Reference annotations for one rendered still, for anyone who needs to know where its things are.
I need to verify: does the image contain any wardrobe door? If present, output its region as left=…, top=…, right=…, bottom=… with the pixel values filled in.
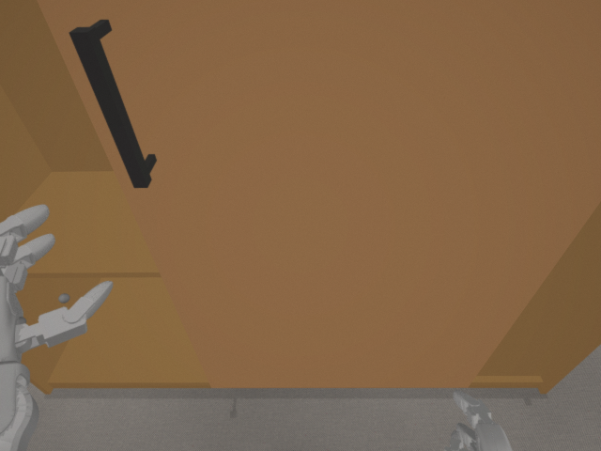
left=37, top=0, right=601, bottom=388
left=477, top=202, right=601, bottom=376

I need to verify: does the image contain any right robot hand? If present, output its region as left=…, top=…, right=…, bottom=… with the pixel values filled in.
left=444, top=390, right=513, bottom=451

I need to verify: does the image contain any left robot hand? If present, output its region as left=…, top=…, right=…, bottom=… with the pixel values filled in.
left=0, top=205, right=113, bottom=363

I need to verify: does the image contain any left robot forearm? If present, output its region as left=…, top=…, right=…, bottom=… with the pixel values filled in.
left=0, top=361, right=39, bottom=451

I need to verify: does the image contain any handle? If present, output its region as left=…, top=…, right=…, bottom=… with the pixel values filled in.
left=69, top=20, right=157, bottom=188

